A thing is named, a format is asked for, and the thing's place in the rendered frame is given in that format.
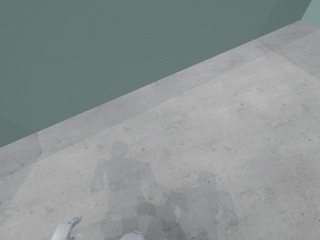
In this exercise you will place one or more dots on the left robot hand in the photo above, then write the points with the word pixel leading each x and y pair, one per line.
pixel 63 231

